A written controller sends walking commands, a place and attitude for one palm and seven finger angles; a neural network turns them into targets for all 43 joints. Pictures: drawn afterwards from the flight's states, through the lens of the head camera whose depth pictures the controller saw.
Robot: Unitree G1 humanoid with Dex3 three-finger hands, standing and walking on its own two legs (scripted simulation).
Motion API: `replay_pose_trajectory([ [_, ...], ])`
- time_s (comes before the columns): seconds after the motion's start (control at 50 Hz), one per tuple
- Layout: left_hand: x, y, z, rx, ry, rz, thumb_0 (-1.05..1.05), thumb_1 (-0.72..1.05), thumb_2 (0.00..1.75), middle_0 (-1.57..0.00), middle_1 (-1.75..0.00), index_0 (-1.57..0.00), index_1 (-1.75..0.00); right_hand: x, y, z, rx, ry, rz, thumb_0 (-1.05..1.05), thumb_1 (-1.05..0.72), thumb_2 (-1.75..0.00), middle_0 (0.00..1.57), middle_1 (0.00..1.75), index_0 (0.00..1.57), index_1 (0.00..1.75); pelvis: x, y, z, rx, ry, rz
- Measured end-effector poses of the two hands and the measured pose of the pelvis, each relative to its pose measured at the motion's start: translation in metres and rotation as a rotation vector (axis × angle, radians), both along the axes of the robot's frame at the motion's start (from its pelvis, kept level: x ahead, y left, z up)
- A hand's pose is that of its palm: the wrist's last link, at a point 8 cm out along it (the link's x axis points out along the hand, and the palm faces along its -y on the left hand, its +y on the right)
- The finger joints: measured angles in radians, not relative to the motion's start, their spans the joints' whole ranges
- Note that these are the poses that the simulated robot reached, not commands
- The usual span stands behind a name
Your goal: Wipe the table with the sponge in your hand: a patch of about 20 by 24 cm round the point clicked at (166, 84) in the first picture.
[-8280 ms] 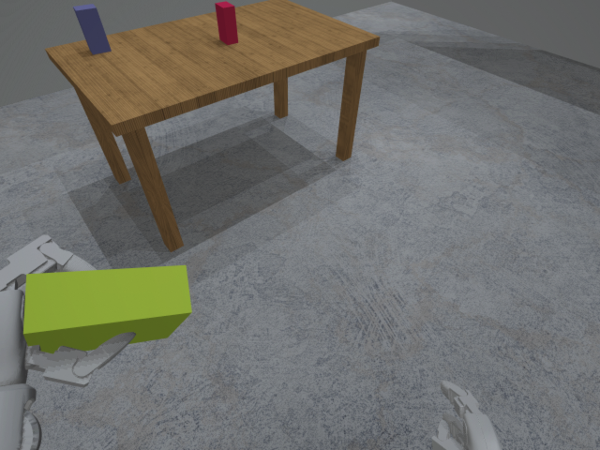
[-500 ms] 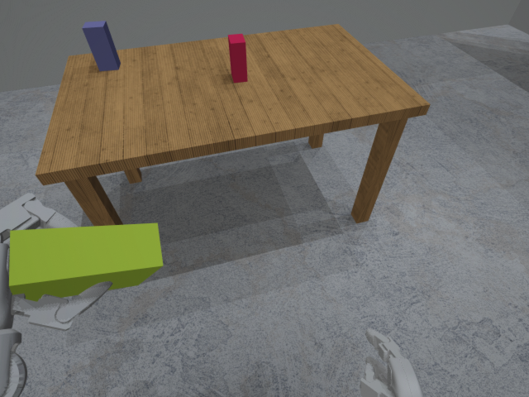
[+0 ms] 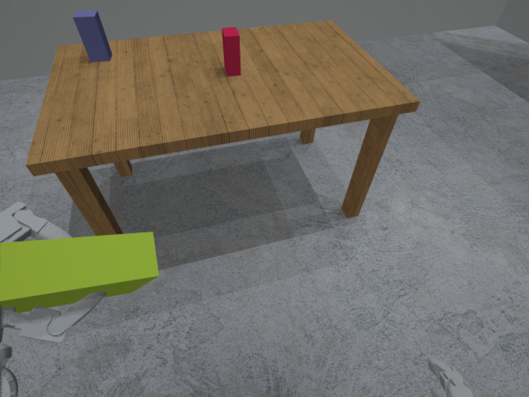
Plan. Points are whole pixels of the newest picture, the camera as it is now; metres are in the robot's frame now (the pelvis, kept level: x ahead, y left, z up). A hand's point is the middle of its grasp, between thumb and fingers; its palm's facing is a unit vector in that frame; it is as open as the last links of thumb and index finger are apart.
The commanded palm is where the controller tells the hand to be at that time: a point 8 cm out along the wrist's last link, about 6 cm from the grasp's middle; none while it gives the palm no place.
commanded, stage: take the last steps up to it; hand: left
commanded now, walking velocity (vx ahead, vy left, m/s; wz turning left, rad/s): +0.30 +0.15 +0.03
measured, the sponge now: (102, 270) +0.23 +0.20 +0.15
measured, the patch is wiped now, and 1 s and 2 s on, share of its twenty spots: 0.00 0.00 0.00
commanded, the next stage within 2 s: come to a stop and stand still in 1.76 s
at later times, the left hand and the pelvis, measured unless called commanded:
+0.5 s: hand (53, 215) +0.29 +0.28 +0.16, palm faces +0.37 -0.79 -0.49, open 9.1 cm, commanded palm +0.23 +0.33 +0.18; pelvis +0.08 +0.04 +0.01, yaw +2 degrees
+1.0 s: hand (72, 141) +0.42 +0.31 +0.17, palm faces +0.37 -0.77 -0.51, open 9.1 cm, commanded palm +0.36 +0.35 +0.18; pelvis +0.20 +0.08 +0.00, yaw -1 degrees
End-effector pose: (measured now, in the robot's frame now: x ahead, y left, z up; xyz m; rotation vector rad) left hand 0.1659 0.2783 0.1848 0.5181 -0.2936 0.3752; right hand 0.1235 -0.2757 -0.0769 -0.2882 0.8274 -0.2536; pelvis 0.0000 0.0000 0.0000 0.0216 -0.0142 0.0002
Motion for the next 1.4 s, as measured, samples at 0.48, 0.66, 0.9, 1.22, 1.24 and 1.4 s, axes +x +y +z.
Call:
replay_pose_trajectory([
  [0.48, 0.074, 0.035, -0.005, 0.022, 0.126, 0.018, -0.02, -0.42, 1.01, -0.83, -1.35, -0.85, -1.34, 0.101, 0.071, -0.013, 0.091, 0.079, 0.127, 0.01, -0.91, -0.89, 0.2, 0.3, 0.2, 0.3, 0.071, 0.034, 0.01, 0.016, 0.042, 0.035],
  [0.66, 0.142, 0.076, 0.009, 0.086, -0.014, -0.067, -0.02, -0.42, 1.01, -0.83, -1.35, -0.85, -1.34, 0.151, 0.114, -0.003, 0.098, -0.05, 0.034, 0.01, -0.91, -0.9, 0.2, 0.3, 0.2, 0.29, 0.112, 0.076, -0.001, -0.013, 0.031, -0.01],
  [0.9, 0.194, 0.06, 0.016, 0.146, 0.066, -0.084, -0.02, -0.42, 1.01, -0.83, -1.35, -0.85, -1.34, 0.193, 0.15, -0.038, 0.247, -0.017, 0.054, 0.0, -0.9, -0.89, 0.2, 0.3, 0.2, 0.3, 0.178, 0.077, -0.008, -0.018, 0.034, -0.014],
  [1.22, 0.262, 0.088, 0.017, 0.081, 0.072, -0.09, -0.02, -0.42, 1.01, -0.83, -1.35, -0.85, -1.34, 0.27, 0.121, -0.004, 0.065, 0.03, 0.056, 0.01, -0.91, -0.89, 0.2, 0.3, 0.2, 0.29, 0.244, 0.107, 0.011, 0.031, 0.037, -0.008],
  [1.24, 0.267, 0.094, 0.019, 0.089, 0.058, -0.093, -0.02, -0.42, 1.01, -0.83, -1.35, -0.85, -1.34, 0.276, 0.125, -0.002, 0.058, 0.021, 0.049, 0.01, -0.91, -0.89, 0.2, 0.3, 0.2, 0.29, 0.251, 0.113, 0.01, 0.029, 0.036, -0.013],
  [1.4, 0.322, 0.149, 0.006, 0.065, -0.055, -0.068, -0.02, -0.42, 1.01, -0.83, -1.35, -0.85, -1.34, 0.323, 0.184, -0.004, 0.098, -0.073, 0.008, 0.01, -0.91, -0.9, 0.2, 0.3, 0.2, 0.29, 0.289, 0.149, -0.007, 0.001, 0.011, -0.035],
])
